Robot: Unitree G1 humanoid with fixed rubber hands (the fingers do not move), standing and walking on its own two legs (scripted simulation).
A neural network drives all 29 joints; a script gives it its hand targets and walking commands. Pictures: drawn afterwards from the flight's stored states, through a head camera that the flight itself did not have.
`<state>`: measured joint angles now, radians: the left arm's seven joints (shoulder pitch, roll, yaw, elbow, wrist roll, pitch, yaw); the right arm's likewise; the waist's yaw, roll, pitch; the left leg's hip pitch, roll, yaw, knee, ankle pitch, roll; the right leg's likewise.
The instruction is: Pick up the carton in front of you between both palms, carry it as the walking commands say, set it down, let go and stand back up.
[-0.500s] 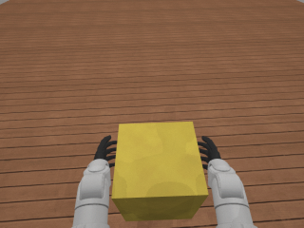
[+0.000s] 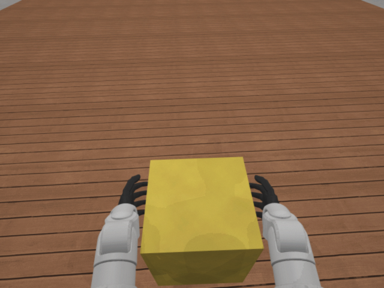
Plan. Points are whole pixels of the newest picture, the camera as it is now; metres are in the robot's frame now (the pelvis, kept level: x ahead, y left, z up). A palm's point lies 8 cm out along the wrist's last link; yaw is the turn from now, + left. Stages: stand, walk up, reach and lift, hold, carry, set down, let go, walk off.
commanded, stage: carry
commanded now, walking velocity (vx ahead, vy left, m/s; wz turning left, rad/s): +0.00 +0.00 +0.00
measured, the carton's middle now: (198, 224) +0.31 +0.00 -0.04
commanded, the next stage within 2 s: hold in 0.38 s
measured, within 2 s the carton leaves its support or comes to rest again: neither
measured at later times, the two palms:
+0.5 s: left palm (118, 219) +0.28 +0.17 +0.05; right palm (263, 213) +0.28 -0.13 +0.04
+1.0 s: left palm (117, 228) +0.25 +0.16 +0.05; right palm (260, 202) +0.31 -0.13 +0.05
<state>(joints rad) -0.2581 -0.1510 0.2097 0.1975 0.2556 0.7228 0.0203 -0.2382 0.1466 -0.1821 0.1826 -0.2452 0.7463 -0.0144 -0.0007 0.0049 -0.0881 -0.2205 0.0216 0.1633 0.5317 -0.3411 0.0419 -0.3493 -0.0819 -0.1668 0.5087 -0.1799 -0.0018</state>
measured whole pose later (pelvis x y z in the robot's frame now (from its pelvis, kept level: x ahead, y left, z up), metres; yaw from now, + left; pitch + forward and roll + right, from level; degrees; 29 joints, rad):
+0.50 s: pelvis -0.01 +0.00 +0.01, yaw +5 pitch -4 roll -1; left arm -0.26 -0.15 0.18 0.22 0.26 0.68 0.01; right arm -0.20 0.14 -0.18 0.14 -0.25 0.73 -0.02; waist -0.02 0.01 0.03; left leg -0.10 -0.01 0.09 0.44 -0.27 0.05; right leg -0.19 -0.03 0.02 0.40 -0.13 0.01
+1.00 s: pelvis -0.03 -0.06 +0.00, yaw +11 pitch -8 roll +0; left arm -0.49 -0.18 0.46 0.48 0.40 0.60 -0.05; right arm -0.46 0.21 -0.40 0.42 -0.37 0.66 0.00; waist 0.02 0.02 0.08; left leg -0.11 0.00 -0.05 0.51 -0.27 0.01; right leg -0.16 0.02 -0.02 0.48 -0.18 -0.02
